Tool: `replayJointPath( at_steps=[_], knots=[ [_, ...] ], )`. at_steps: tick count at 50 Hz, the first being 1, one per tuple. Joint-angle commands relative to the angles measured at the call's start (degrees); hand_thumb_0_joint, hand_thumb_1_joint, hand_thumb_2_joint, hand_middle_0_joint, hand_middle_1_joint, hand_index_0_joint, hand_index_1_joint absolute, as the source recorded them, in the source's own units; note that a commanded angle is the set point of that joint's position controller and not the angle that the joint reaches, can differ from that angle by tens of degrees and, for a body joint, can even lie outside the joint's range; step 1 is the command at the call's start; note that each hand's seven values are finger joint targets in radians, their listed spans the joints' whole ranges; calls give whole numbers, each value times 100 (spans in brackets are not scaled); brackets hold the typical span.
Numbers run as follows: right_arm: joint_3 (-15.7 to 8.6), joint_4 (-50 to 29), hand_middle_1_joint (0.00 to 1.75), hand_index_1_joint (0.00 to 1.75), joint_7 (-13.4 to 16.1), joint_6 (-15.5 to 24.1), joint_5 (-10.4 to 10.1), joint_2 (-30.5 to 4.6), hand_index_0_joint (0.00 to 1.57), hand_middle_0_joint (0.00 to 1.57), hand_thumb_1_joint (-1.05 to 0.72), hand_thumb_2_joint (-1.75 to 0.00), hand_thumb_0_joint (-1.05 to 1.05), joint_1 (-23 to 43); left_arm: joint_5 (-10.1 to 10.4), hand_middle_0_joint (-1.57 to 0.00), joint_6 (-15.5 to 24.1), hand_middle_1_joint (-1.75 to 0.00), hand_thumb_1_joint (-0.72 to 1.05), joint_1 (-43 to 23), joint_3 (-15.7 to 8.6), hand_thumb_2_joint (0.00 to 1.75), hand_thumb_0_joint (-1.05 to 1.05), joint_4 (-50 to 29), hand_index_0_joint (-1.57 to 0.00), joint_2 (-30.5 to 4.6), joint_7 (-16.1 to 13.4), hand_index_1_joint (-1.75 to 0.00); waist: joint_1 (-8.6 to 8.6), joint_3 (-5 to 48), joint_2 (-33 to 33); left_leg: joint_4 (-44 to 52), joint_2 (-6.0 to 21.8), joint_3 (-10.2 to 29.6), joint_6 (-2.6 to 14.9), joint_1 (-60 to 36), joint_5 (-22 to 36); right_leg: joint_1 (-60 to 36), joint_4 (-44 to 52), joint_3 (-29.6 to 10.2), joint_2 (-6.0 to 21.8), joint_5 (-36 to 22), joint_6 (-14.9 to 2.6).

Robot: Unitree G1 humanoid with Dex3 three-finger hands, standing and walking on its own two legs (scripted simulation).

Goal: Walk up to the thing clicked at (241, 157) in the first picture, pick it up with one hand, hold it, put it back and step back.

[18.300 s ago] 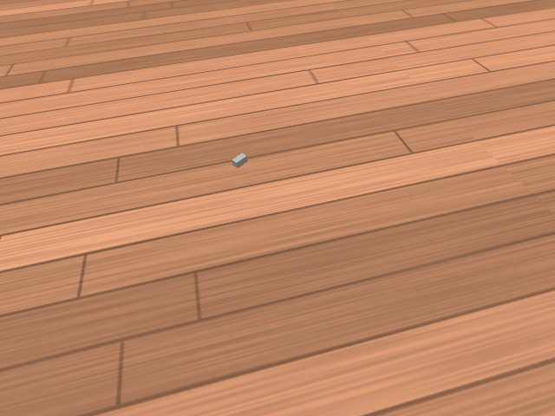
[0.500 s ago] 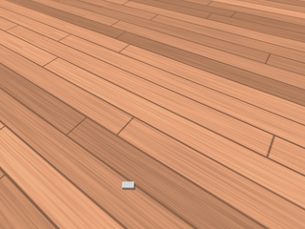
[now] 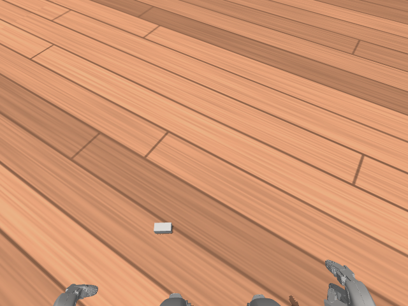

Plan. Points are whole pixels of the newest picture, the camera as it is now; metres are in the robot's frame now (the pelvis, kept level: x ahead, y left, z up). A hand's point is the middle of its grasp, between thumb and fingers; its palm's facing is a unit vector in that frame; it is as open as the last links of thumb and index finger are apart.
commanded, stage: rise first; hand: left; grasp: from above
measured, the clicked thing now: (163, 228) +0.49 +0.21 -0.70
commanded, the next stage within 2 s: none
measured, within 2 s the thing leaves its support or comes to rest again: neither
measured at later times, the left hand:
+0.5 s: hand out of the picture +0.12 +0.26 -0.17, palm faces -0.17 -0.87 -0.46, open 13.5 cm
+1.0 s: hand (117, 285) +0.22 +0.28 -0.33, palm faces -0.46 -0.52 -0.72, open 13.1 cm
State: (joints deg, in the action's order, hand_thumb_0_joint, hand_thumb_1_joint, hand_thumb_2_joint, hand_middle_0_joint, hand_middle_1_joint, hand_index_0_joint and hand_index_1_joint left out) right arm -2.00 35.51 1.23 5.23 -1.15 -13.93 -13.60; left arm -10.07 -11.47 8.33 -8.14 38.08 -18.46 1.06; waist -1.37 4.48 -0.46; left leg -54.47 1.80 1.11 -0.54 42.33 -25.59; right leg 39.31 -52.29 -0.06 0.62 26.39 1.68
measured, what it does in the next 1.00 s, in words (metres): lowers itself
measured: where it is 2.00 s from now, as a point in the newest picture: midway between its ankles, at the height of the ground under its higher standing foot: outside the picture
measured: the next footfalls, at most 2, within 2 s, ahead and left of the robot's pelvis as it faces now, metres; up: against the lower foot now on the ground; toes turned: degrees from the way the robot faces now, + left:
none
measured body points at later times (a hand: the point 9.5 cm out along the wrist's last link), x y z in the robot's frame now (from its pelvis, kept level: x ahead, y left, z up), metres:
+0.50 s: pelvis -0.01 +0.00 -0.04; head +0.10 +0.02 +0.39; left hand +0.13 +0.30 -0.14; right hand +0.17 -0.24 -0.13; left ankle +0.01 +0.12 -0.69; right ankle -0.01 -0.14 -0.69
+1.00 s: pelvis -0.06 +0.00 -0.19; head +0.13 +0.01 +0.22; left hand +0.25 +0.30 -0.29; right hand +0.13 -0.27 -0.30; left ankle +0.01 +0.12 -0.69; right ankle -0.01 -0.14 -0.69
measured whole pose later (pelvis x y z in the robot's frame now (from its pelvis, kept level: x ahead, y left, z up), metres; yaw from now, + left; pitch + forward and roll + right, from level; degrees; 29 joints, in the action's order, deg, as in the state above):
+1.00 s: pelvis -0.06 +0.00 -0.19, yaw -2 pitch +32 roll -3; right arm -3.0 36.7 -1.5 11.4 0.0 -16.5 -4.6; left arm -37.0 2.4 -11.2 -5.7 40.2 -26.6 -3.7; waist -1.7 10.1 -1.0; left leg -101.2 1.6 3.3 -0.9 96.0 -37.6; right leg 92.6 -100.0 0.1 -0.1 39.7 1.9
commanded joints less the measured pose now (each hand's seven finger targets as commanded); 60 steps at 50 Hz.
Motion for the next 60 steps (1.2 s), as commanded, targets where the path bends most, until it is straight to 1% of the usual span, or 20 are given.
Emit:
replayJointPath(
  at_steps=[1, 2, 5, 6, 10, 16, 18, 20, 23, 25, 27, 30, 33, 36, 42, 48, 49, 52, 59, 60],
  knots=[
    [-348, -776, 30, 30, 160, 365, 36, -905, 20, 20, -88, -90, 0, -107, -51, -20, -70, -92, -46, 274, -379, 90, 0, -1305, -18, -1151, -78, -94, -38, 1491, -378, 385, -68, -36, 66, -949, 1953, -241, 245, 204, -155, -1628, -250],
    [-337, -880, 30, 30, 170, 391, 51, -880, 20, 20, -88, -89, 0, -24, -22, -20, -117, -91, -46, 275, -265, 90, 0, -1627, -18, -1042, -50, -93, -61, 1566, -386, 322, -63, -19, 66, -915, 1980, -200, 200, 207, -153, -1642, -243],
    [-320, -916, 30, 30, 199, 412, 59, -860, 20, 20, -88, -90, 0, -31, -102, -18, -336, -94, -46, 723, -357, 90, 0, -1662, -17, -1100, -65, -95, -18, 1538, -387, 183, -59, 7, 74, -723, 1924, -45, 73, 234, -157, -1552, -258],
    [-309, -1041, 30, 30, 208, 436, 60, -847, 20, 20, -87, -89, 0, 43, -92, -18, -354, -93, -44, 571, -271, 89, 0, -1945, -17, -1051, -52, -94, -70, 1563, -307, 116, -68, -1, 86, -653, 1868, -19, 49, 237, -162, -1556, -248],
    [-280, -1141, 30, 30, 230, 497, 76, -796, 20, 20, -88, -90, 0, 96, -151, -20, -501, -93, -44, 865, -323, 88, 0, -2053, -19, -1015, -54, -93, -49, 1511, -342, -50, -69, 16, 75, -356, 1674, 194, -149, 260, -170, -1360, -260],
    [-277, -1248, 30, 30, 244, 576, 95, -770, 20, 20, -88, -90, 0, 75, -239, -19, -527, -94, -45, 1056, -259, 88, 0, -2471, -18, -988, -55, -94, -78, 1717, -489, -353, -48, 57, 69, -175, 1781, 540, -486, 270, -180, -1372, -277],
    [-272, -1323, 30, 30, 258, 597, 84, -750, 20, 20, -90, -90, 0, 80, -290, -21, -519, -90, -46, 1027, -273, 89, 0, -2530, -20, -1018, -74, -92, -136, 1692, -347, -448, -79, 38, 104, 5, 1462, 610, -464, 252, -188, -1235, -256],
    [-258, -1354, 30, 30, 263, 630, 96, -730, 20, 20, -90, -90, 0, 132, -283, -23, -493, -90, -44, 1121, -326, 86, 0, -2663, -22, -1039, -116, -91, -58, 1668, -407, -475, -105, 4, 93, 185, 1221, 669, -513, 232, -176, -1079, -266],
    [-274, -1357, 30, 30, 275, 648, 84, -728, 20, 20, -91, -90, 0, 77, -347, -23, -460, -90, -45, 1305, -329, 86, 0, -2762, -22, -1069, -139, -91, -61, 1900, -349, -644, -105, 8, 122, 209, 1319, 664, -607, 229, -175, -1189, -258],
    [-254, -1364, 30, 30, 262, 674, 89, -727, 20, 20, -91, -90, 0, 142, -362, -25, -438, -88, -44, 1323, -336, 86, 0, -2769, -23, -1072, -157, -89, -15, 1786, -414, -707, -110, 22, 106, 361, 1200, 834, -730, 242, -173, -1042, -271],
    [-264, -1348, 30, 30, 277, 698, 78, -743, 20, 20, -91, -90, 0, 134, -448, -26, -376, -86, -45, 1159, -307, 86, 0, -2803, -23, -1119, -200, -88, -94, 1887, -354, -800, -103, 50, 122, 432, 1183, 922, -811, 242, -184, -1051, -273],
    [-240, -1288, 30, 30, 267, 765, 86, -759, 20, 20, -92, -91, 0, 233, -614, -27, -184, -84, -44, 672, -215, 85, 0, -2523, -25, -1138, -234, -86, -185, 1613, -444, -984, -95, 92, 115, 817, 745, 1489, -1065, 229, -196, -667, -294],
    [-270, -1156, 30, 30, 201, 857, 102, -839, 20, 20, -91, -90, 0, 283, -892, -25, 165, -85, -45, 129, -101, 87, 0, -2098, -23, -1161, -240, -88, -211, 1613, -482, -1273, -78, 184, 99, 1216, 243, 2153, -1539, 209, -185, -217, -314],
    [-308, -985, 30, 30, 114, 952, 100, -896, 20, 20, -91, -90, 0, 330, -1246, -25, 568, -85, -45, -404, -46, 87, 0, -1786, -23, -1275, -295, -87, -181, 1870, -503, -1734, -116, 152, 95, 1644, 139, 2633, -2020, 156, -164, -141, -331],
    [-388, -595, 30, 30, -75, 996, 89, -1090, 20, 20, -94, -91, 0, 417, -2141, -32, 1202, -83, -39, -1372, -184, 83, 0, -905, -30, -1745, -525, -85, -67, 2767, -548, -2785, -139, 177, 105, 2332, 635, 3589, -3122, 156, -182, -470, -351],
    [-500, -293, 30, 30, -239, 816, 112, -1238, 20, 20, -93, -91, 0, 341, -2873, -33, 1617, -82, -36, -2447, -263, 83, 0, -382, -31, -2152, -682, -84, 53, 3590, -732, -3558, -103, 260, 70, 2779, 836, 4463, -4031, 260, -183, -508, -383],
    [-532, -234, 30, 30, -268, 777, 124, -1255, 20, 20, -92, -91, 0, 333, -2985, -33, 1687, -82, -35, -2703, -181, 82, 0, -239, -31, -2124, -683, -84, 7, 3640, -750, -3717, -98, 281, 67, 2874, 817, 4671, -4176, 282, -180, -466, -383],
    [-547, -96, 30, 30, -330, 638, 159, -1249, 20, 20, -93, -91, 0, 175, -3390, -35, 1915, -80, -33, -3628, -315, 80, 0, 66, -34, -2597, -764, -81, -25, 3909, -495, -4229, -126, 183, 135, 3516, 496, 4804, -4398, 288, -195, -306, -348],
    [-489, 126, 30, 30, -433, 363, 296, -1260, 20, 20, -90, -90, 0, -105, -4215, -37, 2423, -78, -26, -5295, -146, 77, 0, 1151, -37, -3093, -949, -78, -242, 3994, -95, -5189, -175, -42, 244, 4864, -411, 5157, -4738, 298, -242, 385, -276],
    [-471, 158, 30, 30, -435, 324, 314, -1276, 20, 20, -92, -91, 0, -122, -4331, -38, 2498, -78, -27, -5569, -184, 77, 0, 1254, -37, -3301, -985, -78, -261, 4014, -155, -5277, -179, -50, 237, 4964, -492, 5221, -4813, 305, -247, 493, -281]
  ],
)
